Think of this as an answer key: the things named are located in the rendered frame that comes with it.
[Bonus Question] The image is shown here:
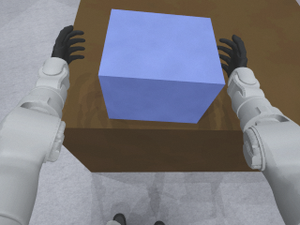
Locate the left robot foot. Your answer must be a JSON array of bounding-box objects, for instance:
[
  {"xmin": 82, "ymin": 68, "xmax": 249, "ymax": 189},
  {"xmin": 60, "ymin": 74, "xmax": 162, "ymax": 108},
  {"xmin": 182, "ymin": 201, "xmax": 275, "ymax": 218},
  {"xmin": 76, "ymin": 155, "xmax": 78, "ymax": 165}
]
[{"xmin": 113, "ymin": 213, "xmax": 127, "ymax": 225}]

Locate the pedestal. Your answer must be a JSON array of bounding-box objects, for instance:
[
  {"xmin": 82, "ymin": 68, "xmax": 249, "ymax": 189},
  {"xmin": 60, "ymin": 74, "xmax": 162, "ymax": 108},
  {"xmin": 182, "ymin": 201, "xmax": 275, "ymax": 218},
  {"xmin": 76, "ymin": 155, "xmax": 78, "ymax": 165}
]
[{"xmin": 61, "ymin": 0, "xmax": 300, "ymax": 173}]

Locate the left robot hand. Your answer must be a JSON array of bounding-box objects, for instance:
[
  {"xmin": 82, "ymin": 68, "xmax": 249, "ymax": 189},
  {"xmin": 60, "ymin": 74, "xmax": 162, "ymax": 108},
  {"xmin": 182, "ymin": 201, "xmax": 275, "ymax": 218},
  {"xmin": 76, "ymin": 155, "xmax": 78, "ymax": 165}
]
[{"xmin": 51, "ymin": 25, "xmax": 85, "ymax": 65}]

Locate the robot left forearm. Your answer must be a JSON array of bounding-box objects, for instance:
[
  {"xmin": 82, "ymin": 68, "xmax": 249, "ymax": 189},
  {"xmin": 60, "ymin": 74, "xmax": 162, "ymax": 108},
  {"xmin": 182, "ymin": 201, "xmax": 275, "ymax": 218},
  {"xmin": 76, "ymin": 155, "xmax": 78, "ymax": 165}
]
[{"xmin": 0, "ymin": 57, "xmax": 70, "ymax": 142}]

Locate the robot right forearm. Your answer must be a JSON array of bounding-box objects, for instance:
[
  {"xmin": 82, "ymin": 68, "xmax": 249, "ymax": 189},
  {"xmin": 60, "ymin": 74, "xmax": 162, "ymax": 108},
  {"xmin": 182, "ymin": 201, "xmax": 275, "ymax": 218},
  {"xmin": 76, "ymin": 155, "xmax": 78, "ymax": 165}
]
[{"xmin": 227, "ymin": 67, "xmax": 300, "ymax": 133}]

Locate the robot right upper arm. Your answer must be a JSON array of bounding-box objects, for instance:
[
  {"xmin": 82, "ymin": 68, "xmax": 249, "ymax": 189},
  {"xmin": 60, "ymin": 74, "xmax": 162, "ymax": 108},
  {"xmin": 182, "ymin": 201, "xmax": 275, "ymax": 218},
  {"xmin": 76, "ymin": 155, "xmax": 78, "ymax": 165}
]
[{"xmin": 243, "ymin": 121, "xmax": 300, "ymax": 225}]

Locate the carton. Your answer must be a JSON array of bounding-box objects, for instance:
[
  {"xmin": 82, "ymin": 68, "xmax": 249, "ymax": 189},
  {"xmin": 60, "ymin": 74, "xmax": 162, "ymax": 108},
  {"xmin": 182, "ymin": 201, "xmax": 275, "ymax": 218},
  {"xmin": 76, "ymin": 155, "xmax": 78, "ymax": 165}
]
[{"xmin": 98, "ymin": 8, "xmax": 226, "ymax": 124}]

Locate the right robot hand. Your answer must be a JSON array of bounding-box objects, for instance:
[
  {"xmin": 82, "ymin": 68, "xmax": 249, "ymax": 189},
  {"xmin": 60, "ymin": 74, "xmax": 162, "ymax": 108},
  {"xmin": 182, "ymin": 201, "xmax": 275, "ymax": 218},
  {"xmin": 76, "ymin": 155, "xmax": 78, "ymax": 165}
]
[{"xmin": 217, "ymin": 35, "xmax": 248, "ymax": 78}]

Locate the robot left upper arm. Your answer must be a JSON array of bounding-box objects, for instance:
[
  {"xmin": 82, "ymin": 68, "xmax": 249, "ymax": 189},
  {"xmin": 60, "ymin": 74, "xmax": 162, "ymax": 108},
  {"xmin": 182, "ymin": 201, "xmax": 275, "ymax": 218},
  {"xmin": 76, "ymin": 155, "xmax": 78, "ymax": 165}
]
[{"xmin": 0, "ymin": 107, "xmax": 66, "ymax": 225}]

